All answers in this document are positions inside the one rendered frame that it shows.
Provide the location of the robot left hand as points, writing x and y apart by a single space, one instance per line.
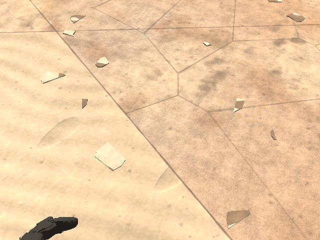
50 226

